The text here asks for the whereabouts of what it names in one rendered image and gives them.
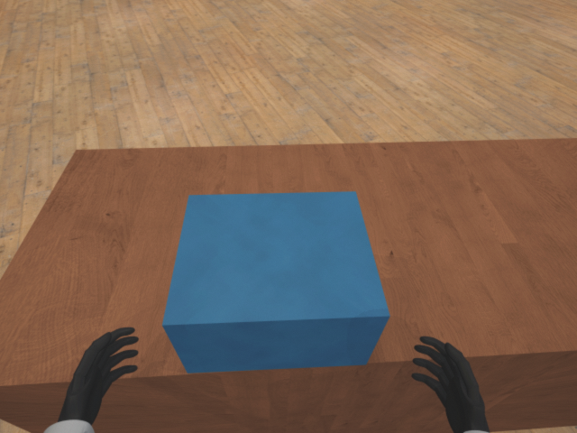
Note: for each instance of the right robot hand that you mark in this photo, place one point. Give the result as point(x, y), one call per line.
point(457, 387)

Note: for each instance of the carton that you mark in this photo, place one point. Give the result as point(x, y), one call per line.
point(274, 281)

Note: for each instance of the pedestal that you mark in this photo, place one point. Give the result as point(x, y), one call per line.
point(475, 243)

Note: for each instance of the left robot hand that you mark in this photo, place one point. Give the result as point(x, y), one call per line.
point(92, 378)

